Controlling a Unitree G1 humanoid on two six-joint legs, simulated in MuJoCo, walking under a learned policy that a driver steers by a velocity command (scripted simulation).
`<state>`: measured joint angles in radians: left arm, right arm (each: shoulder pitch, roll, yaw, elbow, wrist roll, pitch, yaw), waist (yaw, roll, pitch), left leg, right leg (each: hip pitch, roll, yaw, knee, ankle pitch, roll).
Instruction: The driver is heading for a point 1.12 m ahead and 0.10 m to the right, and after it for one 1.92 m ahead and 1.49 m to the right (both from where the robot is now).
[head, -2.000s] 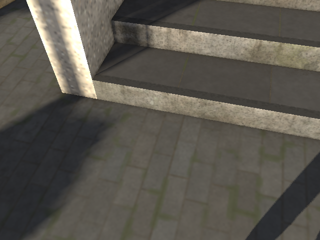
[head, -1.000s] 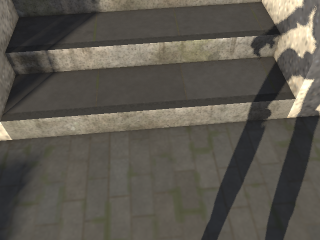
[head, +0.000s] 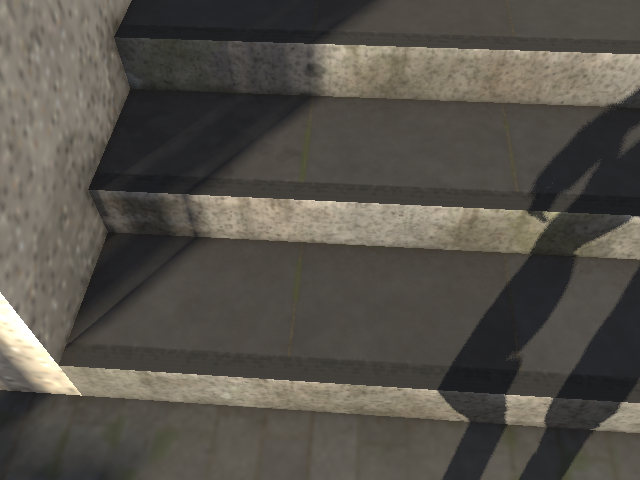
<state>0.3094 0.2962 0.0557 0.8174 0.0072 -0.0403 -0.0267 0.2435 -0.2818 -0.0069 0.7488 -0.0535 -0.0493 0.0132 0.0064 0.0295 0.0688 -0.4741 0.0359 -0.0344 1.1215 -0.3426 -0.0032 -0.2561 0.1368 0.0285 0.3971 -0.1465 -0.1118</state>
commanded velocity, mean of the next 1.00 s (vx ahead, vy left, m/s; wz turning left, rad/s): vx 0.50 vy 0.00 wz -0.28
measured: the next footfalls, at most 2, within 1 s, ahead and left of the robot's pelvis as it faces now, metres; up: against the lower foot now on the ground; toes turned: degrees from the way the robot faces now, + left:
left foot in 0.28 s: +0.33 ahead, +0.14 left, +0.00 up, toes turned -11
right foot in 0.72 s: +0.41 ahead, -0.10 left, +0.00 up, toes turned -21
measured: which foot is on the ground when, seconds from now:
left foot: up 0.00-0.26, down 0.28-0.72, up 0.74-1.00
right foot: down 0.00-0.30, up 0.32-0.70, down 0.72-1.00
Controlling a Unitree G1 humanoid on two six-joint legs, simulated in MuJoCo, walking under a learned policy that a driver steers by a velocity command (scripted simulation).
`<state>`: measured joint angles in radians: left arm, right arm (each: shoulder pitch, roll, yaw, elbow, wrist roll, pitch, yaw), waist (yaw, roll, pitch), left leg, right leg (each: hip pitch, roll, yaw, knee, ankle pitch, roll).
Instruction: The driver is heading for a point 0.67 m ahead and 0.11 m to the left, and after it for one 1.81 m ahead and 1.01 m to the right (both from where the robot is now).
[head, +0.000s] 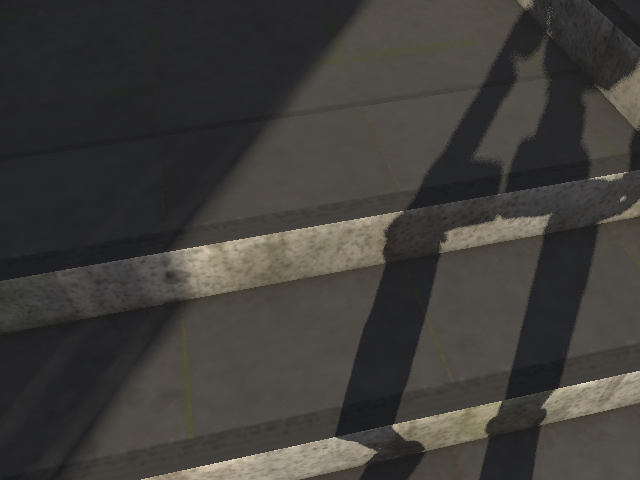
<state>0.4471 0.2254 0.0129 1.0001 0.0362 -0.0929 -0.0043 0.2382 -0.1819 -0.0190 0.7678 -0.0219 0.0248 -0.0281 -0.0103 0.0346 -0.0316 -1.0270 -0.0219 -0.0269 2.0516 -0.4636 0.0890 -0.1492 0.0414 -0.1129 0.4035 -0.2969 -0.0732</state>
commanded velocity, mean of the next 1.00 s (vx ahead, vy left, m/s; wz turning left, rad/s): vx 0.28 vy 0.00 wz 0.23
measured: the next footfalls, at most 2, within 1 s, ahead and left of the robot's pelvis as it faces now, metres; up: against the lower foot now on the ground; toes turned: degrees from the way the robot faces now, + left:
left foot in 0.22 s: +0.26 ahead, +0.11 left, +0.15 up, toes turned +11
right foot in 0.68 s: +0.59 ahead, +0.07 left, +0.29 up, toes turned +20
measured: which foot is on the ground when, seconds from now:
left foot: up 0.00-0.20, down 0.22-0.72, up 0.74-1.00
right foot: down 0.00-0.24, up 0.26-0.66, down 0.68-1.00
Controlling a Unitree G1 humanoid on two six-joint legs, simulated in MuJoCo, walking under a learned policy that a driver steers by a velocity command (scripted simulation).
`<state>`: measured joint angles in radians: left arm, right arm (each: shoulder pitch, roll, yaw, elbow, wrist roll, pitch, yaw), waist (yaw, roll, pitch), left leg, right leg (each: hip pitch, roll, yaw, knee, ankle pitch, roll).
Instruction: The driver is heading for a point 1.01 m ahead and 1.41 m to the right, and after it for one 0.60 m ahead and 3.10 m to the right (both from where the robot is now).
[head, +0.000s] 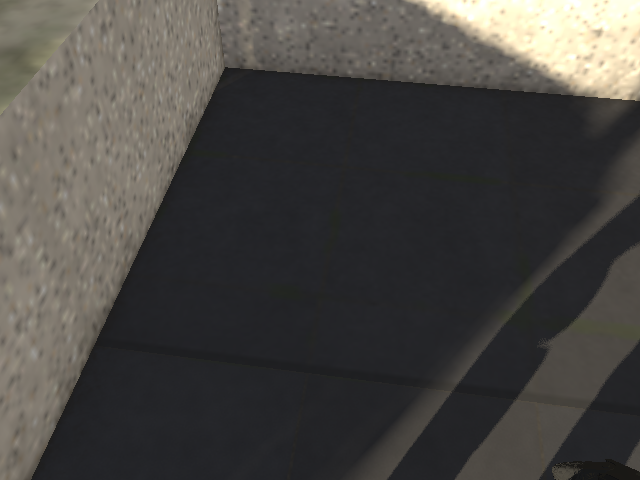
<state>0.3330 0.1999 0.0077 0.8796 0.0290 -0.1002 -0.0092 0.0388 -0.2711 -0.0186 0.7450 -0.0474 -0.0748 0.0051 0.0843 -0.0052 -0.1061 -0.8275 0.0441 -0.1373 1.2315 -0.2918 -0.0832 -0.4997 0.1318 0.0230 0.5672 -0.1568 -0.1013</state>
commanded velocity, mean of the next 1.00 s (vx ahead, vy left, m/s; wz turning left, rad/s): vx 0.07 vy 0.00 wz -0.56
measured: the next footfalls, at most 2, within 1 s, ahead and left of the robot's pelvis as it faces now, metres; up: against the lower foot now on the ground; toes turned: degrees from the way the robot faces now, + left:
left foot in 0.26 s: +0.11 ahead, +0.15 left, +0.00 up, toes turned -12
right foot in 0.98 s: +0.08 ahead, -0.15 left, +0.00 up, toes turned -39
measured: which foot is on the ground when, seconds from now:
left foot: up 0.00-0.24, down 0.26-1.00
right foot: down 0.00-0.28, up 0.30-0.96, down 0.98-1.00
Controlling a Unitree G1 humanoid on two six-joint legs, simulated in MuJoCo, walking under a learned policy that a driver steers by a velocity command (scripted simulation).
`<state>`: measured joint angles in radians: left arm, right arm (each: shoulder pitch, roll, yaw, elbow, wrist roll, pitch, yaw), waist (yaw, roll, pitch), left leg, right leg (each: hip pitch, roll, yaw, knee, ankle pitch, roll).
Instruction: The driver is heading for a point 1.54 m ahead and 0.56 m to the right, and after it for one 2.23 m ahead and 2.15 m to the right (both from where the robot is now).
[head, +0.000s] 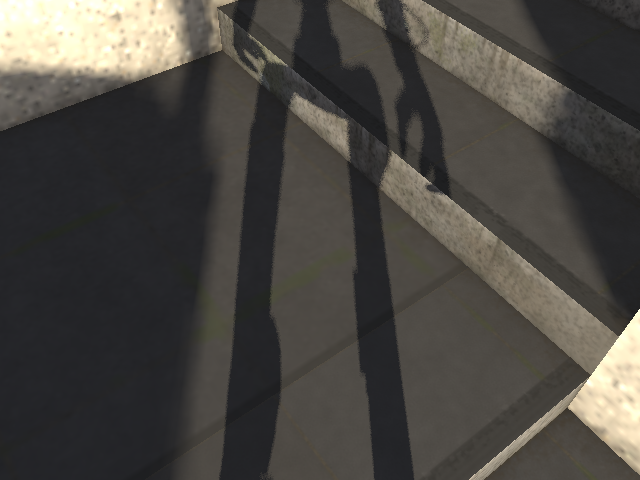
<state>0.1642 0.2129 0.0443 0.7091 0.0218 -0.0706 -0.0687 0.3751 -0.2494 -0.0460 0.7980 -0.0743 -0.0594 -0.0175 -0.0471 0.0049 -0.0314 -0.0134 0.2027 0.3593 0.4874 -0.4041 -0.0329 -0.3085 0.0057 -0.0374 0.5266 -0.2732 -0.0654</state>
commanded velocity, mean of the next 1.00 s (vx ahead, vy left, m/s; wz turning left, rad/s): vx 0.46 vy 0.00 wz -0.41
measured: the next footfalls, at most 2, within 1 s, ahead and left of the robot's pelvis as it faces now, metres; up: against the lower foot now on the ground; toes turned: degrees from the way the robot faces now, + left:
left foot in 0.38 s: +0.36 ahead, +0.07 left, +0.15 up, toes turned -12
right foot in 0.86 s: +0.58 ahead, -0.27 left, +0.15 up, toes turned -24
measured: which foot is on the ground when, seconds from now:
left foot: down 0.00-0.00, up 0.02-0.36, down 0.38-0.88, up 0.90-1.00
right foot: down 0.00-0.40, up 0.42-0.84, down 0.86-1.00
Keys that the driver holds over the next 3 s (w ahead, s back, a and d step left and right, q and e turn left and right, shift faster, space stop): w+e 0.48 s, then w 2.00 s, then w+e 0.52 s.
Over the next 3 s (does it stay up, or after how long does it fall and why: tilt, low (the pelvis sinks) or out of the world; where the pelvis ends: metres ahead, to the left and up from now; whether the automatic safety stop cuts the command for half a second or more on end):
stays up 1.65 -0.50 0.43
